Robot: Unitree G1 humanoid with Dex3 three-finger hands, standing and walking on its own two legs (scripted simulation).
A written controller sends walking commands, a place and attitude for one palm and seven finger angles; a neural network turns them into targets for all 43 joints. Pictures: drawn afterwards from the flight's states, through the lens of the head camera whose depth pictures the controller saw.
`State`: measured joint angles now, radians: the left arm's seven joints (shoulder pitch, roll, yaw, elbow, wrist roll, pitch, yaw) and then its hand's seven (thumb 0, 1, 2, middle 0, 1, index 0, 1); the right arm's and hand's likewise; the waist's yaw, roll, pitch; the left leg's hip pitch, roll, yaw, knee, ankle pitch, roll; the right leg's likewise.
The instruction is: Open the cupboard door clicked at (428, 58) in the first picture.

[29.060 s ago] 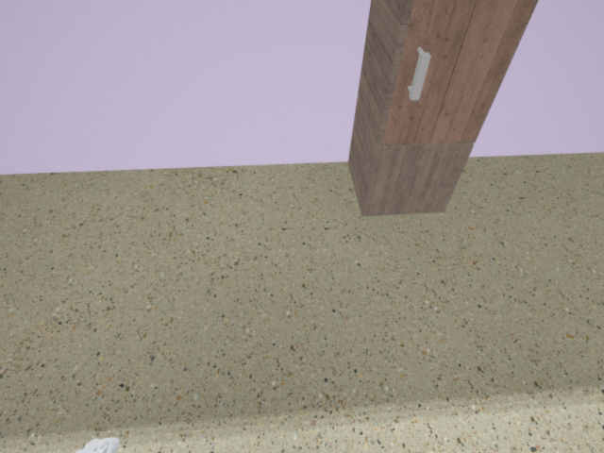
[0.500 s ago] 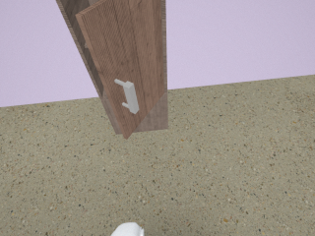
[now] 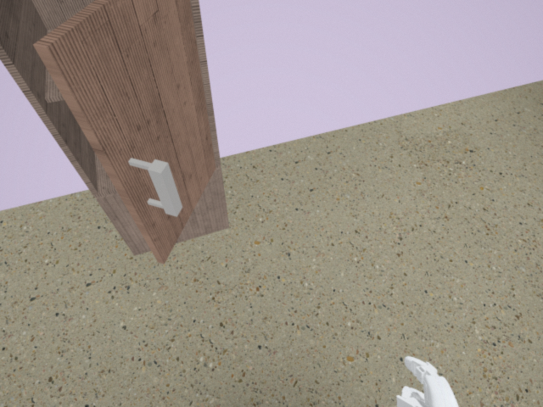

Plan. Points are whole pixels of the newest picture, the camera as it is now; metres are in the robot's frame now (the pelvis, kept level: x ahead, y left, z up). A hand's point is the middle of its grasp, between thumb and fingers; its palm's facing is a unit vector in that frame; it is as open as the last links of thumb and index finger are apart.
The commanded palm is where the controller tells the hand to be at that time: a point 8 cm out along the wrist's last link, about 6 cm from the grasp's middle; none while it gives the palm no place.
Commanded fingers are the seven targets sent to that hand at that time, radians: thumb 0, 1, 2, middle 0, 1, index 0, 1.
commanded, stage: walk to a spot facing it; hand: left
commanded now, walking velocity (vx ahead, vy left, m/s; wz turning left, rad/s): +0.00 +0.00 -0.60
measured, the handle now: (155, 187) +0.48 +0.29 -0.05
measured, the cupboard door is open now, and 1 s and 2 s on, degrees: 53 53 53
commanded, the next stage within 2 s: none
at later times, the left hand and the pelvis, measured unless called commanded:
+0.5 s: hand (203, 367) +0.19 +0.14 -0.16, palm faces -0.35 -0.90 -0.27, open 7.4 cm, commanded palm none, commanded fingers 0.00 0.90 0.90 -0.20 -0.30 -0.20 -0.30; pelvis +0.00 -0.02 +0.00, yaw -19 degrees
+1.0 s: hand (307, 302) +0.32 -0.03 -0.16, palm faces -0.62 -0.76 -0.20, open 7.4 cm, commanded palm none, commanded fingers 0.00 0.90 0.90 -0.20 -0.30 -0.20 -0.30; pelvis +0.09 -0.10 -0.01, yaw -36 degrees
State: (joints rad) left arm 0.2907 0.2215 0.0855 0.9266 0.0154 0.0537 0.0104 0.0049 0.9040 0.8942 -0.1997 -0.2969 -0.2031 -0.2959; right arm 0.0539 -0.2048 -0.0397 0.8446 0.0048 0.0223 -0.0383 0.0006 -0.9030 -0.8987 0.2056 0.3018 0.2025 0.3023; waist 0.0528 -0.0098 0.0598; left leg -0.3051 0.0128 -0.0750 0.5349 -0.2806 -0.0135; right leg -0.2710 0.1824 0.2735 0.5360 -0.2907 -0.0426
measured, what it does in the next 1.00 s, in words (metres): steps to the right, turning right: right foot, then left foot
